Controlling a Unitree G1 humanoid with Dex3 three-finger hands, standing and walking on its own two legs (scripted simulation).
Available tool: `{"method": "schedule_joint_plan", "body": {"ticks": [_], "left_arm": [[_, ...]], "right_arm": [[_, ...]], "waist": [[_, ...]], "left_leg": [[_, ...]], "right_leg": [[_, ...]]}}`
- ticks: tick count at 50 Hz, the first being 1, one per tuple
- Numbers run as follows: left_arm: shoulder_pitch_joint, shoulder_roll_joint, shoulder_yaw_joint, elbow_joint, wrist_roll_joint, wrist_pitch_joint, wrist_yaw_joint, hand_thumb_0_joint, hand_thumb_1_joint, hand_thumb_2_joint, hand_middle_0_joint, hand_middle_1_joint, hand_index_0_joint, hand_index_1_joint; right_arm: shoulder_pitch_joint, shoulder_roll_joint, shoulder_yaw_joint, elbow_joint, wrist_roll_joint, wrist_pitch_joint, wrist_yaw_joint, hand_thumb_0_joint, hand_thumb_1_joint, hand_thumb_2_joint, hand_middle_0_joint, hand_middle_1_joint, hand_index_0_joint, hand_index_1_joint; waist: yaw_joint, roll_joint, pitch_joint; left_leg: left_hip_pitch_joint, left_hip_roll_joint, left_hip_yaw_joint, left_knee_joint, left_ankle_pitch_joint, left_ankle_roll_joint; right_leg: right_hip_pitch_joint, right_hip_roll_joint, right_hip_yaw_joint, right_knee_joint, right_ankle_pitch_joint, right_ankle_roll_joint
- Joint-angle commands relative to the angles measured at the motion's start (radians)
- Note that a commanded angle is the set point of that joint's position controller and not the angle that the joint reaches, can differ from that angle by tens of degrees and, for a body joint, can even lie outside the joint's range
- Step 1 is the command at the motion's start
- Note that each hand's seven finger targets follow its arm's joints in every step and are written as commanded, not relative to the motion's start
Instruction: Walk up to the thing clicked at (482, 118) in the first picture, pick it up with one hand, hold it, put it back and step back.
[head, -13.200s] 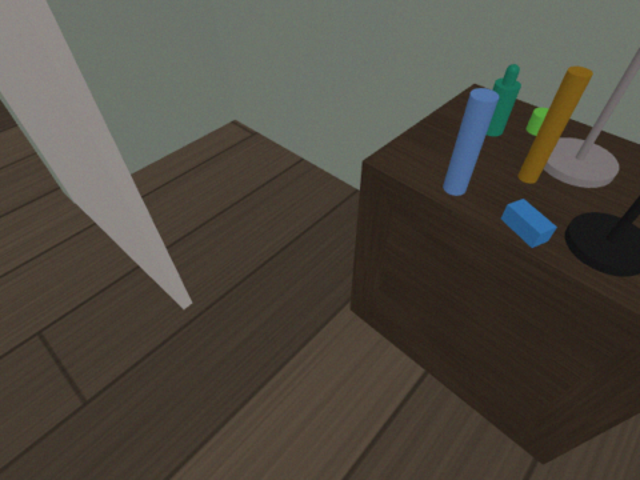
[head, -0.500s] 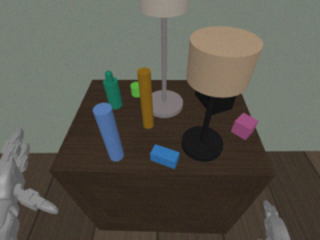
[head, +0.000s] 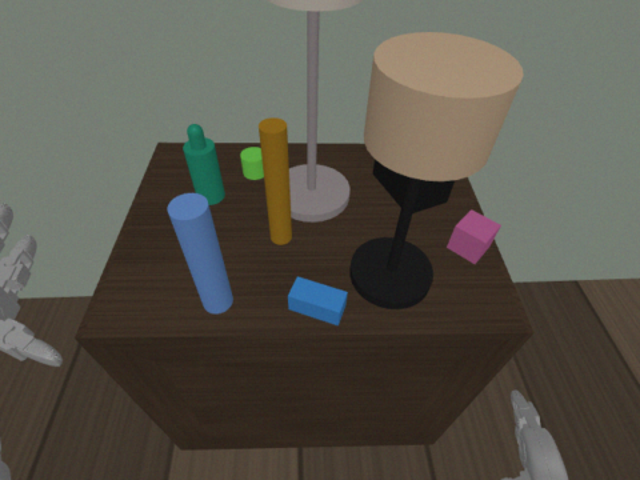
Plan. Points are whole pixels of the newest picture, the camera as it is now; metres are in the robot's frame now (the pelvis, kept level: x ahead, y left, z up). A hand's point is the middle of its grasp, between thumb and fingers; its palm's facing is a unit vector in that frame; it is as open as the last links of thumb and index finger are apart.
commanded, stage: go down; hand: left
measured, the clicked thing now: (205, 260) +0.43 +0.17 +0.02
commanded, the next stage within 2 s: none
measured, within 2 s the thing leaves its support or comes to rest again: neither
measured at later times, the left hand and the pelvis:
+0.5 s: hand (32, 273) +0.35 +0.34 +0.10, palm faces +0.11 -0.99 +0.01, open 17.6 cm; pelvis +0.01 +0.00 -0.01, yaw +0 degrees
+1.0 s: hand (27, 266) +0.37 +0.36 +0.09, palm faces +0.11 -0.99 +0.01, open 17.6 cm; pelvis +0.01 +0.00 -0.02, yaw +0 degrees
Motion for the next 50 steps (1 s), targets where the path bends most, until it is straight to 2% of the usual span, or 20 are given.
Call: {"method": "schedule_joint_plan", "body": {"ticks": [1, 2, 3, 6, 10, 11, 13, 15, 17, 20, 21, 23, 25, 27, 28, 29, 30, 33, 41, 50], "left_arm": [[-0.3, 0.351, 0.07, -0.139, -0.029, -0.05, -0.029, 0.0, -0.589, 0.051, -0.057, -0.042, -0.063, -0.04], [-0.352, 0.375, 0.076, -0.175, -0.028, -0.056, -0.028, 0.0, -0.582, 0.052, -0.057, -0.036, -0.062, -0.036], [-0.34, 0.38, 0.082, -0.148, -0.024, -0.05, -0.027, 0.0, -0.589, 0.05, -0.058, -0.032, -0.061, -0.033], [-0.376, 0.399, 0.081, -0.158, -0.017, -0.05, -0.027, 0.0, -0.6, 0.054, -0.057, -0.042, -0.061, -0.042], [-0.368, 0.402, 0.087, -0.129, -0.01, -0.051, -0.036, 0.0, -0.606, 0.057, -0.057, -0.047, -0.061, -0.047], [-0.384, 0.424, 0.098, -0.15, -0.01, -0.054, -0.036, 0.0, -0.6, 0.059, -0.055, -0.049, -0.06, -0.048], [-0.353, 0.399, 0.085, -0.094, -0.003, -0.042, -0.036, 0.0, -0.586, 0.058, -0.057, -0.043, -0.06, -0.044], [-0.363, 0.424, 0.095, -0.111, -0.006, -0.047, -0.039, 0.0, -0.578, 0.06, -0.055, -0.044, -0.059, -0.044], [-0.368, 0.407, 0.08, -0.098, -0.003, -0.038, -0.049, 0.0, -0.598, 0.058, -0.057, -0.042, -0.059, -0.045], [-0.394, 0.448, 0.105, -0.113, -0.005, -0.041, -0.051, 0.0, -0.588, 0.056, -0.058, -0.043, -0.062, -0.043], [-0.395, 0.448, 0.107, -0.121, -0.004, -0.042, -0.051, 0.0, -0.586, 0.057, -0.054, -0.043, -0.058, -0.043], [-0.394, 0.422, 0.088, -0.089, -0.004, -0.035, -0.058, 0.0, -0.583, 0.065, -0.053, -0.045, -0.056, -0.046], [-0.426, 0.455, 0.106, -0.11, -0.012, -0.039, -0.064, 0.0, -0.59, 0.062, -0.056, -0.048, -0.06, -0.048], [-0.428, 0.462, 0.101, -0.075, -0.004, -0.035, -0.066, 0.0, -0.585, 0.071, -0.055, -0.049, -0.057, -0.051], [-0.445, 0.475, 0.105, -0.091, 0.001, -0.039, -0.065, 0.0, -0.583, 0.067, -0.056, -0.048, -0.058, -0.049], [-0.439, 0.485, 0.11, -0.085, 0.006, -0.041, -0.065, 0.0, -0.569, 0.059, -0.056, -0.044, -0.06, -0.044], [-0.441, 0.476, 0.102, -0.052, 0.008, -0.037, -0.068, 0.0, -0.587, 0.056, -0.06, -0.047, -0.063, -0.048], [-0.479, 0.502, 0.115, -0.077, 0.003, -0.048, -0.077, 0.0, -0.577, 0.059, -0.056, -0.049, -0.061, -0.048], [-0.47, 0.537, 0.122, 0.013, 0.01, -0.038, -0.096, 0.0, -0.596, 0.063, -0.059, -0.056, -0.061, -0.057], [-0.495, 0.559, 0.135, 0.006, 0.015, -0.049, -0.095, 0.0, -0.588, 0.067, -0.057, -0.056, -0.057, -0.059]], "right_arm": [[-0.086, -0.152, -0.041, -0.143, 0.001, -0.068, -0.021, 0.0, 0.552, -0.047, 0.05, 0.05, 0.05, 0.05], [-0.099, -0.165, -0.043, -0.176, -0.002, -0.075, -0.024, 0.0, 0.554, -0.046, 0.05, 0.05, 0.05, 0.05], [-0.061, -0.134, -0.018, -0.131, -0.003, -0.069, -0.023, 0.0, 0.55, -0.048, 0.05, 0.05, 0.05, 0.05], [-0.086, -0.167, -0.046, -0.173, -0.001, -0.08, -0.03, 0.0, 0.554, -0.047, 0.05, 0.05, 0.05, 0.05], [-0.069, -0.151, -0.039, -0.156, -0.004, -0.082, -0.032, 0.0, 0.55, -0.048, 0.05, 0.05, 0.05, 0.05], [-0.072, -0.185, -0.058, -0.178, -0.007, -0.084, -0.033, 0.0, 0.547, -0.049, 0.05, 0.05, 0.049, 0.05], [-0.057, -0.129, -0.02, -0.156, -0.005, -0.079, -0.028, 0.0, 0.549, -0.048, 0.05, 0.05, 0.05, 0.05], [-0.064, -0.161, -0.049, -0.157, -0.004, -0.083, -0.031, 0.0, 0.548, -0.048, 0.05, 0.05, 0.05, 0.05], [-0.04, -0.16, -0.045, -0.162, -0.007, -0.08, -0.029, 0.0, 0.544, -0.05, 0.05, 0.05, 0.049, 0.05], [-0.03, -0.132, -0.022, -0.135, -0.006, -0.079, -0.03, 0.0, 0.547, -0.049, 0.05, 0.05, 0.05, 0.05], [-0.066, -0.166, -0.047, -0.192, -0.005, -0.086, -0.031, 0.0, 0.541, -0.051, 0.05, 0.05, 0.05, 0.05], [-0.025, -0.138, -0.03, -0.126, -0.005, -0.081, -0.029, 0.0, 0.543, -0.051, 0.05, 0.05, 0.05, 0.05], [-0.055, -0.169, -0.049, -0.151, -0.007, -0.087, -0.03, 0.0, 0.548, -0.049, 0.05, 0.05, 0.049, 0.05], [-0.05, -0.158, -0.034, -0.145, -0.009, -0.088, -0.027, 0.0, 0.542, -0.051, 0.05, 0.05, 0.05, 0.05], [-0.088, -0.182, -0.049, -0.193, -0.011, -0.092, -0.03, 0.0, 0.544, -0.051, 0.05, 0.05, 0.049, 0.05], [-0.076, -0.162, -0.038, -0.17, -0.01, -0.091, -0.032, 0.0, 0.545, -0.05, 0.05, 0.05, 0.05, 0.05], [-0.044, -0.161, -0.046, -0.135, -0.009, -0.085, -0.034, 0.0, 0.541, -0.051, 0.05, 0.05, 0.05, 0.05], [-0.068, -0.164, -0.038, -0.177, -0.008, -0.092, -0.038, 0.0, 0.544, -0.05, 0.05, 0.05, 0.05, 0.05], [-0.017, -0.137, -0.01, -0.174, -0.012, -0.089, -0.043, 0.0, 0.543, -0.051, 0.049, 0.05, 0.049, 0.05], [-0.025, -0.161, -0.024, -0.223, -0.012, -0.098, -0.046, 0.0, 0.542, -0.052, 0.049, 0.05, 0.049, 0.05]], "waist": [[0.011, 0.129, -0.222], [0.003, 0.128, -0.237], [0.007, 0.127, -0.258], [-0.001, 0.141, -0.256], [0.002, 0.145, -0.291], [0.0, 0.152, -0.309], [0.007, 0.129, -0.286], [0.004, 0.155, -0.302], [-0.007, 0.145, -0.311], [0.003, 0.157, -0.298], [-0.006, 0.145, -0.31], [-0.01, 0.168, -0.278], [-0.01, 0.175, -0.318], [-0.011, 0.167, -0.325], [-0.014, 0.152, -0.335], [-0.004, 0.153, -0.324], [-0.018, 0.144, -0.318], [-0.018, 0.162, -0.335], [-0.018, 0.151, -0.35], [-0.029, 0.161, -0.362]], "left_leg": [[0.064, -0.013, -0.009, -0.091, 0.136, 0.005], [0.063, -0.016, -0.004, -0.084, 0.13, 0.008], [0.068, -0.018, -0.005, -0.073, 0.153, 0.009], [0.074, -0.018, -0.004, -0.067, 0.153, 0.006], [0.085, -0.014, -0.009, -0.037, 0.237, 0.002], [0.095, -0.007, -0.016, -0.038, 0.252, -0.004], [0.067, -0.013, -0.012, -0.025, 0.257, 0.002], [0.073, -0.012, -0.01, -0.022, 0.267, -0.002], [0.08, -0.007, -0.016, -0.012, 0.292, -0.002], [0.051, -0.013, -0.012, -0.006, 0.268, 0.002], [0.059, -0.008, -0.017, -0.01, 0.255, -0.001], [0.05, -0.005, -0.019, -0.007, 0.243, -0.003], [0.068, 0.0, -0.024, 0.005, 0.27, -0.007], [0.066, 0.002, -0.027, 0.019, 0.317, -0.006], [0.06, 0.0, -0.027, 0.021, 0.309, -0.005], [0.044, -0.008, -0.02, 0.026, 0.27, 0.0], [0.038, -0.01, -0.021, 0.026, 0.249, 0.003], [0.04, -0.011, -0.021, 0.027, 0.21, 0.0], [-0.028, -0.027, -0.013, 0.072, 0.219, 0.013], [-0.041, -0.015, -0.027, 0.107, 0.204, 0.007]], "right_leg": [[0.061, 0.026, -0.024, -0.049, 0.087, -0.043], [0.064, 0.024, -0.021, -0.049, 0.088, -0.041], [0.069, 0.024, -0.022, -0.043, 0.105, -0.04], [0.04, 0.024, -0.022, -0.038, 0.103, -0.042], [0.033, 0.026, -0.024, -0.011, 0.163, -0.042], [0.029, 0.03, -0.028, -0.005, 0.164, -0.045], [0.033, 0.026, -0.027, -0.004, 0.173, -0.043], [0.031, 0.027, -0.026, 0.005, 0.178, -0.046], [0.012, 0.03, -0.028, 0.009, 0.187, -0.046], [0.015, 0.027, -0.026, 0.013, 0.177, -0.045], [0.008, 0.03, -0.029, 0.017, 0.163, -0.046], [-0.031, 0.031, -0.031, 0.024, 0.144, -0.047], [-0.036, 0.033, -0.034, 0.033, 0.15, -0.048], [-0.04, 0.033, -0.035, 0.043, 0.176, -0.05], [-0.031, 0.031, -0.033, 0.044, 0.178, -0.048], [-0.025, 0.028, -0.028, 0.042, 0.163, -0.047], [-0.038, 0.027, -0.027, 0.045, 0.154, -0.046], [-0.049, 0.029, -0.031, 0.049, 0.124, -0.046], [-0.046, 0.018, -0.016, 0.076, 0.156, -0.04], [-0.124, 0.028, -0.028, 0.117, 0.117, -0.044]]}}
